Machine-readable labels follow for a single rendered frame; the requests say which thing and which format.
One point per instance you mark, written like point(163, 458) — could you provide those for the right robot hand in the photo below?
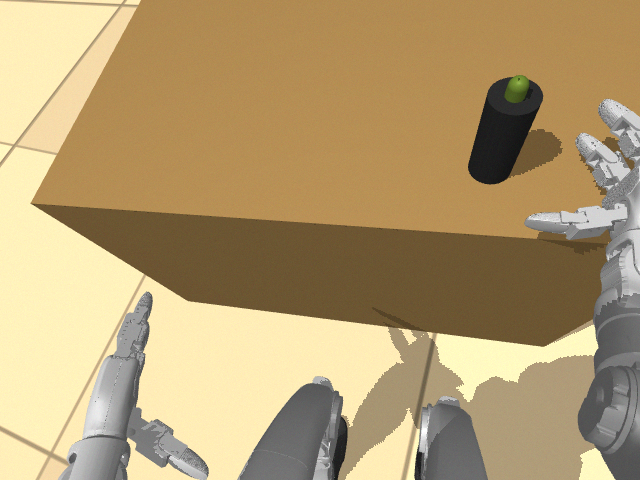
point(620, 210)

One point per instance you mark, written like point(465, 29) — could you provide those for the bottle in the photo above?
point(510, 108)

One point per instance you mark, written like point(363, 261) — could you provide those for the left robot hand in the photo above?
point(112, 407)

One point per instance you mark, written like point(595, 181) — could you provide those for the right robot arm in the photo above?
point(609, 416)

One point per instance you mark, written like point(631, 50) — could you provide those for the left robot arm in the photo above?
point(101, 457)

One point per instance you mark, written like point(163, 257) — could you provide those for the left robot foot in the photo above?
point(340, 450)

